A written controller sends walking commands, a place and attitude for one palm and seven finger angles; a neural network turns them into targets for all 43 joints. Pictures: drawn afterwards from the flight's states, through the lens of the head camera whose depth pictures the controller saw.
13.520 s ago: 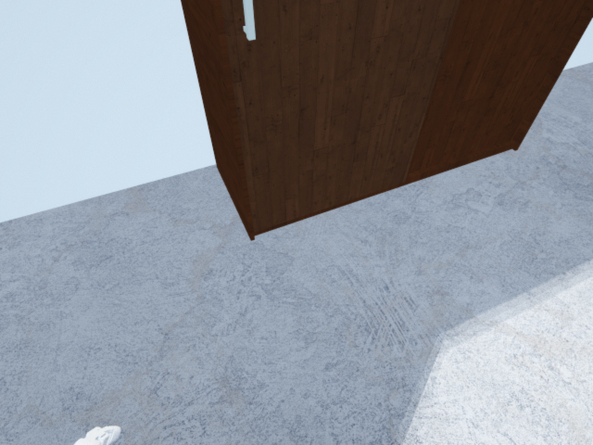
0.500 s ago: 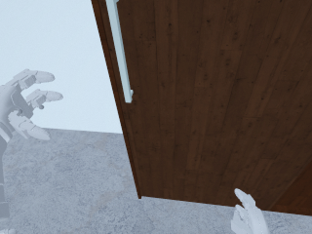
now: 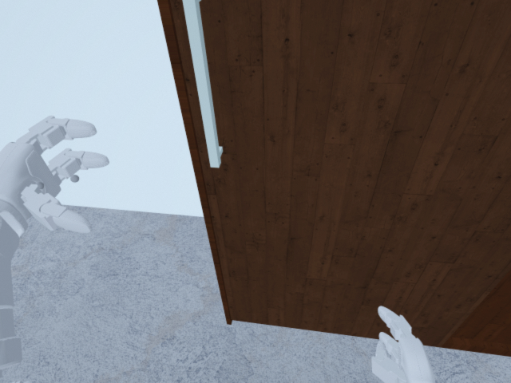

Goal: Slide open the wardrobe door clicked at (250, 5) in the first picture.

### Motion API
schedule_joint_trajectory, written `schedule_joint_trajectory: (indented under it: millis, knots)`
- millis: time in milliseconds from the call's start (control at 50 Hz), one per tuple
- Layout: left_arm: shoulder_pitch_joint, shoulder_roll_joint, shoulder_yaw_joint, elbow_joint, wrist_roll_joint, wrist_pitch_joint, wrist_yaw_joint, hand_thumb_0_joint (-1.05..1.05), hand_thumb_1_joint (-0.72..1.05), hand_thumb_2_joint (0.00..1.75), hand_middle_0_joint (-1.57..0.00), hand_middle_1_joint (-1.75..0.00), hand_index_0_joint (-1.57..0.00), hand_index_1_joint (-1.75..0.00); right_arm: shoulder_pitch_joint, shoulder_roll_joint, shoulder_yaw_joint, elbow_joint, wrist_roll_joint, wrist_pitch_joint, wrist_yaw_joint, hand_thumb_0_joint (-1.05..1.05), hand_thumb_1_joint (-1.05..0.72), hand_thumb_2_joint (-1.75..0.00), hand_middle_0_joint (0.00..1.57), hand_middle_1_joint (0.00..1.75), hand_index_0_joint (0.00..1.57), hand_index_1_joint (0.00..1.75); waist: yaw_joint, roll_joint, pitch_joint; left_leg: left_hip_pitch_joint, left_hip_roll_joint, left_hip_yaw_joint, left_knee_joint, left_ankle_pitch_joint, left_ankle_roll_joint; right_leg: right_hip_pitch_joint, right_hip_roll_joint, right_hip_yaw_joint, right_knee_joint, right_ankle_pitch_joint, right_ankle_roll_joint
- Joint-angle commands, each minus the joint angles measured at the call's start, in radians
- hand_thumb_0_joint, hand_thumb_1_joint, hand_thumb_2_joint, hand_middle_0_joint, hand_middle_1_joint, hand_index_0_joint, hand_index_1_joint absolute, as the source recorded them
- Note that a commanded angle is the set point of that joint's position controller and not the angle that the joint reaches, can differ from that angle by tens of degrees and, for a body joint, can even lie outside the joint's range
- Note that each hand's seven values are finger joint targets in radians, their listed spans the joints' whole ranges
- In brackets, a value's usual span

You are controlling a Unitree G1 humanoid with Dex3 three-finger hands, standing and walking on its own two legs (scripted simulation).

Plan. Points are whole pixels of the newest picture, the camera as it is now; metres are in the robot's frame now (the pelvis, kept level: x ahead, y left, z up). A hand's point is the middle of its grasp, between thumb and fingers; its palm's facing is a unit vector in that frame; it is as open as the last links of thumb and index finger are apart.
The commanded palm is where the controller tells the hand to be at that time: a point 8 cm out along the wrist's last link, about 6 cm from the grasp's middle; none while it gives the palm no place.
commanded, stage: move the hooked fingers beside the handle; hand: left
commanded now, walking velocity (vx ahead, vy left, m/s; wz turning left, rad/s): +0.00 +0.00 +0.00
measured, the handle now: (207, 90) +0.53 +0.16 +0.24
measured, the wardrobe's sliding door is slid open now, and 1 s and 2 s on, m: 0.00 0.00 0.00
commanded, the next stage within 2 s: none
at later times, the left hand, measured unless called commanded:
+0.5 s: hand (106, 156) +0.34 +0.27 +0.23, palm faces +0.05 -1.00 -0.04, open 14.0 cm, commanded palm +0.31 +0.31 +0.23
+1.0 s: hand (139, 136) +0.39 +0.24 +0.23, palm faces +0.03 -1.00 -0.03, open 14.0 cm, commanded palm +0.38 +0.29 +0.23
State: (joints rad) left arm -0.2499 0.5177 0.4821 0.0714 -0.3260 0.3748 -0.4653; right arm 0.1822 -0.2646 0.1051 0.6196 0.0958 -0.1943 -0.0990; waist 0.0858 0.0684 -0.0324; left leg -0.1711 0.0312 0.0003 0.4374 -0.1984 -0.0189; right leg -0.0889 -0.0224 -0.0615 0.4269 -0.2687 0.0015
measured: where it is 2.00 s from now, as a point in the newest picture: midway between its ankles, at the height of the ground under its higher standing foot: outside the picture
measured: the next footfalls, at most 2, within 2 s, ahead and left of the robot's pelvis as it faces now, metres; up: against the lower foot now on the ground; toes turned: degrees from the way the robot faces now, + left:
none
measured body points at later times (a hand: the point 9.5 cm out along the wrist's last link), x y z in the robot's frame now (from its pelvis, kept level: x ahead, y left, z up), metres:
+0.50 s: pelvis +0.00 +0.00 +0.00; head -0.03 -0.02 +0.45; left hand +0.33 +0.32 +0.23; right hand +0.19 -0.23 -0.07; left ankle +0.03 +0.13 -0.74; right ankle -0.02 -0.12 -0.74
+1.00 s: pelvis +0.01 +0.00 +0.00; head -0.01 -0.02 +0.45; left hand +0.39 +0.30 +0.23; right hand +0.16 -0.24 -0.09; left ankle +0.03 +0.13 -0.74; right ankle -0.02 -0.12 -0.74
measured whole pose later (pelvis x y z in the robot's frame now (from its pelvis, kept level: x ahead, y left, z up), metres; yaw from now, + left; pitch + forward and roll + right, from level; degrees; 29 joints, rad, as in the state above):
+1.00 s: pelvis +0.01 +0.00 +0.00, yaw -1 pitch -1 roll +0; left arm -0.65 0.50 0.36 0.58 -0.21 0.26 -0.36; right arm 0.25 -0.28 0.07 0.66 0.09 -0.16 -0.12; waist 0.02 0.05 -0.05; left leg -0.23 0.03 0.01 0.45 -0.21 -0.02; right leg -0.16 -0.02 -0.05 0.44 -0.27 0.00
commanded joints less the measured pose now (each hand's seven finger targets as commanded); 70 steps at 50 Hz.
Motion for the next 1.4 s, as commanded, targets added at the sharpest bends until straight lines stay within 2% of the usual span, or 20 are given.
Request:
schedule_joint_trajectory:
  millis: [0, 80, 240, 280, 340, 360, 420, 460, 500, 560, 600, 660, 780, 840, 1000, 1060, 1100, 1300, 1360, 1380]
  knots:
    - [-0.426, 0.265, 0.048, -0.159, -0.017, -0.064, 0.004, 0.0, -0.5, 0.3, -0.3, -1.2, -0.3, -1.2, -0.169, -0.109, -0.046, -0.158, -0.002, -0.057, -0.007, 0.0, -0.9, -0.9, 0.2, 0.3, 0.2, 0.3, -0.028, 0.006, -0.143, 0.14, -0.044, -0.019, -0.045, 0.111, 0.048, -0.109, 0.039, 0.001, -0.078, 0.188, -0.01]
    - [-0.505, 0.251, 0.008, -0.108, 0.003, -0.069, 0.025, 0.0, -0.5, 0.3, -0.3, -1.2, -0.3, -1.2, -0.165, -0.111, -0.045, -0.149, -0.003, -0.059, -0.015, 0.0, -0.9, -0.9, 0.2, 0.3, 0.2, 0.3, -0.034, 0.016, -0.136, 0.133, -0.044, -0.027, -0.049, 0.073, 0.046, -0.126, 0.034, 0.006, -0.085, 0.136, -0.014]
    - [-0.537, 0.271, 0.031, -0.059, 0.024, -0.097, 0.044, 0.0, -0.5, 0.3, -0.3, -1.2, -0.3, -1.2, -0.155, -0.11, -0.049, -0.154, -0.009, -0.047, -0.011, 0.0, -0.9, -0.9, 0.2, 0.3, 0.2, 0.3, -0.021, 0.027, -0.21, 0.14, -0.041, -0.023, -0.047, 0.143, 0.043, -0.072, 0.03, 0.001, -0.062, 0.212, -0.025]
    - [-0.523, 0.287, 0.046, -0.013, 0.026, -0.092, 0.049, 0.0, -0.5, 0.3, -0.3, -1.2, -0.3, -1.2, -0.15, -0.114, -0.053, -0.15, -0.008, -0.041, -0.009, 0.0, -0.9, -0.9, 0.2, 0.3, 0.2, 0.3, -0.018, -0.021, -0.195, 0.12, -0.038, -0.016, -0.044, 0.147, 0.046, -0.072, 0.03, 0.002, -0.065, 0.225, -0.02]
    - [-0.562, 0.282, 0.032, 0.029, 0.036, -0.084, 0.055, 0.0, -0.5, 0.3, -0.3, -1.2, -0.3, -1.2, -0.14, -0.12, -0.057, -0.149, -0.008, -0.035, -0.011, 0.0, -0.9, -0.9, 0.2, 0.3, 0.2, 0.3, -0.025, -0.003, -0.192, 0.117, -0.039, -0.017, -0.046, 0.137, 0.046, -0.082, 0.029, 0.004, -0.064, 0.214, -0.021]
    - [-0.534, 0.298, 0.047, 0.05, 0.036, -0.084, 0.058, 0.0, -0.5, 0.3, -0.3, -1.2, -0.3, -1.2, -0.135, -0.123, -0.061, -0.149, -0.009, -0.031, -0.01, 0.0, -0.9, -0.9, 0.2, 0.3, 0.2, 0.3, -0.02, -0.055, -0.187, 0.106, -0.036, -0.013, -0.04, 0.145, 0.049, -0.077, 0.03, 0.004, -0.067, 0.221, -0.019]
    - [-0.633, 0.274, 0.003, 0.039, 0.045, -0.1, 0.058, 0.0, -0.5, 0.3, -0.3, -1.2, -0.3, -1.2, -0.133, -0.123, -0.061, -0.149, -0.005, -0.029, -0.015, 0.0, -0.9, -0.9, 0.2, 0.3, 0.2, 0.3, -0.044, 0.022, -0.193, 0.123, -0.039, -0.007, -0.037, 0.134, 0.048, -0.095, 0.027, 0.013, -0.065, 0.213, -0.02]
    - [-0.649, 0.276, 0.003, 0.022, 0.044, -0.124, 0.063, 0.0, -0.5, 0.3, -0.3, -1.2, -0.3, -1.2, -0.122, -0.123, -0.066, -0.149, -0.008, -0.033, -0.016, 0.0, -0.9, -0.9, 0.2, 0.3, 0.2, 0.3, -0.046, -0.011, -0.218, 0.143, -0.034, -0.011, -0.028, 0.164, 0.05, -0.085, 0.03, 0.012, -0.065, 0.24, -0.021]
    - [-0.673, 0.268, -0.008, 0.026, 0.046, -0.132, 0.062, 0.0, -0.5, 0.3, -0.3, -1.2, -0.3, -1.2, -0.118, -0.122, -0.064, -0.149, -0.008, -0.035, -0.019, 0.0, -0.9, -0.9, 0.2, 0.3, 0.2, 0.3, -0.049, 0.032, -0.232, 0.148, -0.04, -0.009, -0.03, 0.16, 0.049, -0.086, 0.028, 0.015, -0.06, 0.243, -0.022]
    - [-0.652, 0.298, 0.018, 0.116, 0.049, -0.136, 0.063, 0.0, -0.5, 0.3, -0.3, -1.2, -0.3, -1.2, -0.091, -0.134, -0.071, -0.131, -0.011, -0.031, -0.022, 0.0, -0.9, -0.9, 0.2, 0.3, 0.2, 0.3, -0.047, -0.028, -0.213, 0.124, -0.036, -0.009, -0.027, 0.161, 0.051, -0.086, 0.03, 0.011, -0.062, 0.247, -0.021]
    - [-0.697, 0.266, -0.015, 0.093, 0.055, -0.141, 0.063, 0.0, -0.5, 0.3, -0.3, -1.2, -0.3, -1.2, -0.098, -0.13, -0.072, -0.137, -0.008, -0.034, -0.021, 0.0, -0.9, -0.9, 0.2, 0.3, 0.2, 0.3, -0.053, 0.028, -0.223, 0.135, -0.037, -0.007, -0.027, 0.171, 0.05, -0.089, 0.026, 0.015, -0.056, 0.262, -0.022]
    - [-0.688, 0.269, -0.014, 0.13, 0.057, -0.143, 0.071, 0.0, -0.5, 0.3, -0.3, -1.2, -0.3, -1.2, -0.083, -0.134, -0.075, -0.13, -0.01, -0.029, -0.02, 0.0, -0.9, -0.9, 0.2, 0.3, 0.2, 0.3, -0.053, -0.022, -0.228, 0.127, -0.034, -0.003, -0.023, 0.175, 0.051, -0.086, 0.028, 0.012, -0.056, 0.268, -0.02]
    - [-0.76, 0.302, 0.001, 0.186, 0.073, -0.164, 0.089, 0.0, -0.5, 0.3, -0.3, -1.2, -0.3, -1.2, -0.064, -0.139, -0.079, -0.123, -0.013, -0.025, -0.021, 0.0, -0.9, -0.9, 0.2, 0.3, 0.2, 0.3, -0.058, -0.02, -0.243, 0.116, -0.034, -0.004, -0.019, 0.179, 0.054, -0.083, 0.025, 0.019, -0.048, 0.284, -0.021]
    - [-0.836, 0.257, -0.053, 0.229, 0.084, -0.173, 0.093, 0.0, -0.5, 0.3, -0.3, -1.2, -0.3, -1.2, -0.048, -0.138, -0.081, -0.113, -0.012, -0.023, -0.025, 0.0, -0.9, -0.9, 0.2, 0.3, 0.2, 0.3, -0.08, -0.009, -0.229, 0.118, -0.032, -0.009, -0.022, 0.155, 0.051, -0.111, 0.027, 0.016, -0.05, 0.251, -0.022]
    - [-0.944, 0.249, -0.087, 0.347, 0.104, -0.207, 0.116, 0.0, -0.5, 0.3, -0.3, -1.2, -0.3, -1.2, -0.004, -0.144, -0.085, -0.089, -0.016, -0.018, -0.03, 0.0, -0.9, -0.9, 0.2, 0.3, 0.2, 0.3, -0.097, -0.007, -0.238, 0.107, -0.03, -0.012, -0.011, 0.148, 0.055, -0.127, 0.025, 0.022, -0.046, 0.247, -0.024]
    - [-0.93, 0.307, -0.039, 0.396, 0.11, -0.229, 0.123, 0.0, -0.5, 0.3, -0.3, -1.2, -0.3, -1.2, 0.022, -0.152, -0.093, -0.082, -0.021, -0.012, -0.028, 0.0, -0.9, -0.9, 0.2, 0.3, 0.2, 0.3, -0.086, -0.06, -0.28, 0.097, -0.028, -0.005, -0.003, 0.177, 0.059, -0.092, 0.026, 0.021, -0.038, 0.283, -0.022]
    - [-0.986, 0.28, -0.073, 0.419, 0.119, -0.239, 0.123, 0.0, -0.5, 0.3, -0.3, -1.2, -0.3, -1.2, 0.027, -0.15, -0.092, -0.077, -0.018, -0.009, -0.028, 0.0, -0.9, -0.9, 0.2, 0.3, 0.2, 0.3, -0.101, -0.013, -0.262, 0.093, -0.029, -0.002, -0.002, 0.172, 0.057, -0.112, 0.024, 0.026, -0.034, 0.288, -0.022]
    - [-1.063, 0.329, -0.053, 0.592, 0.14, -0.281, 0.122, 0.0, -0.5, 0.3, -0.3, -1.2, -0.3, -1.2, 0.11, -0.171, -0.112, -0.048, -0.021, 0.01, -0.026, 0.0, -0.9, -0.9, 0.2, 0.3, 0.2, 0.3, -0.122, -0.043, -0.261, 0.052, -0.026, 0.011, 0.018, 0.184, 0.064, -0.125, 0.026, 0.032, -0.019, 0.33, -0.017]
    - [-1.142, 0.306, -0.089, 0.568, 0.151, -0.314, 0.127, 0.0, -0.5, 0.3, -0.3, -1.2, -0.3, -1.2, 0.136, -0.169, -0.119, -0.048, -0.024, 0.01, -0.024, 0.0, -0.9, -0.9, 0.2, 0.3, 0.2, 0.3, -0.138, 0.004, -0.309, 0.091, -0.025, 0.01, 0.031, 0.222, 0.063, -0.126, 0.03, 0.029, -0.012, 0.342, -0.022]
    - [-1.145, 0.341, -0.056, 0.564, 0.154, -0.323, 0.131, 0.0, -0.5, 0.3, -0.3, -1.2, -0.3, -1.2, 0.143, -0.174, -0.121, -0.046, -0.028, 0.009, -0.022, 0.0, -0.9, -0.9, 0.2, 0.3, 0.2, 0.3, -0.129, 0.0, -0.341, 0.1, -0.025, 0.001, 0.035, 0.245, 0.063, -0.114, 0.03, 0.031, -0.006, 0.366, -0.023]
